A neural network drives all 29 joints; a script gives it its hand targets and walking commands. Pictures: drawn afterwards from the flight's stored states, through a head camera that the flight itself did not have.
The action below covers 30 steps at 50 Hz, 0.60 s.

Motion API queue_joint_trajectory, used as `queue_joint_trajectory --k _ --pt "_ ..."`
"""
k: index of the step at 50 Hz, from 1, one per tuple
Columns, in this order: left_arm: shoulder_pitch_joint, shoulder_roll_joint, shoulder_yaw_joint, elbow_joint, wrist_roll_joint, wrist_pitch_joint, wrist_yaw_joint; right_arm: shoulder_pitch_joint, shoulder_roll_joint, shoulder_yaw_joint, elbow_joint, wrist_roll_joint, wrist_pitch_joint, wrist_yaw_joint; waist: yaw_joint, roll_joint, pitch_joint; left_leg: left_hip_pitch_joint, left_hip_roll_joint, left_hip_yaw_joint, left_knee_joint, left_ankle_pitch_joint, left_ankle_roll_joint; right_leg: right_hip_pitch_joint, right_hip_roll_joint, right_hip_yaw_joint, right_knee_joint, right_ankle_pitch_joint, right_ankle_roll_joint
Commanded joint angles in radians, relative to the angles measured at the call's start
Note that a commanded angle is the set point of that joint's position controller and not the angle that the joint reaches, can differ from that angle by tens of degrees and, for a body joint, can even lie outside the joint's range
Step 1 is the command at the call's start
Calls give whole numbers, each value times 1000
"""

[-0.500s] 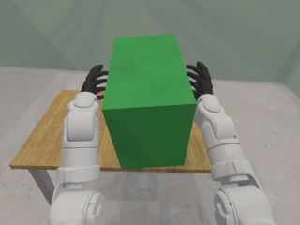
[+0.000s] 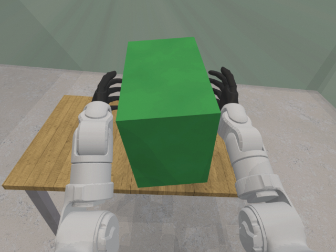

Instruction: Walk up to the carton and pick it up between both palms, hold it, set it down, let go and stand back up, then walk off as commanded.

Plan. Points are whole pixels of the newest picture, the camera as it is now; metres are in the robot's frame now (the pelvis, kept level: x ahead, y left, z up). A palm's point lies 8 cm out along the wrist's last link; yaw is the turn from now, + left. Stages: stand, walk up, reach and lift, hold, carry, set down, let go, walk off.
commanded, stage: hold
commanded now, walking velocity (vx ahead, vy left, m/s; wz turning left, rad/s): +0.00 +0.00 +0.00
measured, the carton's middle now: (166, 110) +0.46 +0.01 +0.15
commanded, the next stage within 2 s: none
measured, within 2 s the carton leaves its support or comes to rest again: neither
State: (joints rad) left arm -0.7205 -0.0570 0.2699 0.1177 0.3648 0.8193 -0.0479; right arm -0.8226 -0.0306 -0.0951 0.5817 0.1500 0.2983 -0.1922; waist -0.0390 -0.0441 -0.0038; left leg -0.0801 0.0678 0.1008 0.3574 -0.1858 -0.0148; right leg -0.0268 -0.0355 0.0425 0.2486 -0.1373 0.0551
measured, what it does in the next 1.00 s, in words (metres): stands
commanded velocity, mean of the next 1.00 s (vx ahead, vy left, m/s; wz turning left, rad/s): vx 0.00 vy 0.00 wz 0.00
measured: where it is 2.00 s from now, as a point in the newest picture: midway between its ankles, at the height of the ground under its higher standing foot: outside the picture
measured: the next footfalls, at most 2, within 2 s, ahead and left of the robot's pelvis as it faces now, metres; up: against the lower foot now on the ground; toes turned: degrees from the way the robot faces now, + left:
none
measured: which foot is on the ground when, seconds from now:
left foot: down 0.00-1.00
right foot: down 0.00-1.00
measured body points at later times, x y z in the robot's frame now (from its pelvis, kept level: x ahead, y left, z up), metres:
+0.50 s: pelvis -0.03 +0.00 +0.00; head -0.08 +0.02 +0.45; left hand +0.35 +0.15 +0.24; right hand +0.37 -0.13 +0.25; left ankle +0.01 +0.12 -0.75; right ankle +0.01 -0.16 -0.75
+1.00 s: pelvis -0.01 +0.00 +0.00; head -0.04 +0.02 +0.45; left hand +0.37 +0.15 +0.22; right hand +0.39 -0.12 +0.23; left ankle +0.01 +0.12 -0.75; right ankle +0.01 -0.16 -0.75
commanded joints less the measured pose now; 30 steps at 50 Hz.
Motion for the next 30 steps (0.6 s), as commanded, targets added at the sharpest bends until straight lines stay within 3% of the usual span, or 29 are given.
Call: queue_joint_trajectory --k 1,6,11,15,20,21,26,30 --pt "-378 -485 -425 -264 -127 -24 -189 -401 424 406 -369 170 26 59 -170 71 -331 242 -90 -61 17 551 -69 279 118 -115 48 428 -26" --pt "-445 -503 -439 -271 -146 -30 -197 -447 441 408 -402 153 49 55 -159 65 -318 207 -87 -60 -15 448 -60 257 114 -112 38 321 -27" --pt "-508 -508 -380 -140 -127 -41 -201 -493 453 345 -272 109 54 80 -137 50 -247 161 -83 -47 -72 264 -40 205 103 -109 6 149 -39" --pt "-584 -492 -317 -4 -106 -59 -207 -557 465 261 -162 42 42 110 -125 23 -162 64 -79 -34 -145 10 -15 150 88 -110 -19 -38 -51" --pt "-638 -501 -286 87 -91 -80 -204 -579 451 165 -33 -26 8 154 -128 64 -119 -47 -48 -35 -230 -223 -11 131 83 -116 -11 -170 -69" --pt "-638 -486 -265 99 -83 -84 -204 -581 459 161 -18 -31 2 161 -113 50 -114 -62 -53 -29 -233 -233 -2 137 82 -114 -14 -177 -67" --pt "-596 -461 -218 151 -59 -86 -197 -575 452 159 16 -32 -16 170 -96 23 -114 -20 -62 -27 -212 -165 7 119 79 -114 -21 -128 -60" --pt "-579 -485 -275 71 -78 -88 -189 -565 462 197 -28 6 -30 158 -99 48 -174 53 -68 -31 -157 -8 -18 140 88 -118 -14 -22 -54"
